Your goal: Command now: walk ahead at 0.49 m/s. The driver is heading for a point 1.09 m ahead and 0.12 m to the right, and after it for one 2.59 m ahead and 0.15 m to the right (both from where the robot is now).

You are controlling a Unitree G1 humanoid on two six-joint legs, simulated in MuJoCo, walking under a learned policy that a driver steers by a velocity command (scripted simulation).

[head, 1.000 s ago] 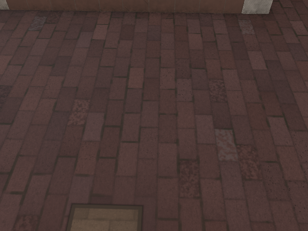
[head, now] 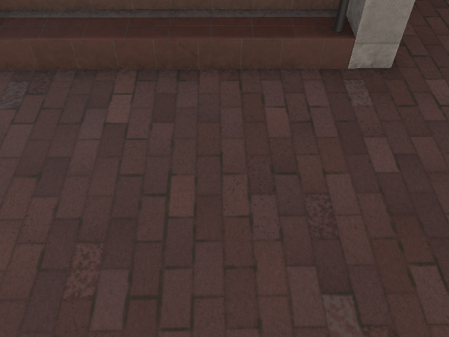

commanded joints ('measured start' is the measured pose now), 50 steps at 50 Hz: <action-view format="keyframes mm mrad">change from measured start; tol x32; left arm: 1 -30 26 3 -54 4 -6 -5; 50 181 63 25 39 -10 -2 -5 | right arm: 1 -20 -144 -22 -60 5 -8 -20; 15 183 9 23 -60 8 11 -18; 37 -464 -83 -24 -253 26 5 9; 44 106 -291 -99 -114 6 2 6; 50 -166 -101 -41 -145 -5 -9 14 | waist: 1 27 76 68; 13 157 120 -106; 15 127 -288 -396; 50 64 126 -34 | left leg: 1 -64 273 -172 -142 198 143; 13 105 268 -88 350 616 43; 15 -507 14 -95 1002 -381 -44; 16 -615 72 -212 1114 -395 -20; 38 -596 177 -73 294 144 -23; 42 -25 110 -29 273 106 60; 44 542 495 -770 112 -96 266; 50 -64 319 -304 -75 71 140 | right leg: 1 -11 -5 -8 -193 159 16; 11 123 95 -65 -517 43 -46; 13 517 140 -93 -526 53 -102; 15 1139 -266 646 -663 -137 -326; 22 557 -73 161 -863 160 -201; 37 777 -105 28 -857 179 -156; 42 677 -26 -52 -409 575 -78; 44 72 221 7 214 -465 6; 50 124 -4 27 142 -150 -26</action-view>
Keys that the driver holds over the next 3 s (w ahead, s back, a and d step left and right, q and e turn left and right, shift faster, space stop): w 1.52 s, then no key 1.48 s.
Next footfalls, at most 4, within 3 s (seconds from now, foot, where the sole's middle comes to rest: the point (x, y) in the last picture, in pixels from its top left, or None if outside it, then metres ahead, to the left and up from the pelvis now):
0.26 right None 0.34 -0.15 -0.78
0.84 left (196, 295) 0.66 0.08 -0.78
1.42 right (260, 199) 1.03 -0.16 -0.78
1.88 left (198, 175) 1.15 0.07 -0.78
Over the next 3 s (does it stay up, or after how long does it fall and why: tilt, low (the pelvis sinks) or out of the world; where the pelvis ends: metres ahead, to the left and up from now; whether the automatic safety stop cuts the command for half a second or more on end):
stays up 1.05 -0.04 -0.01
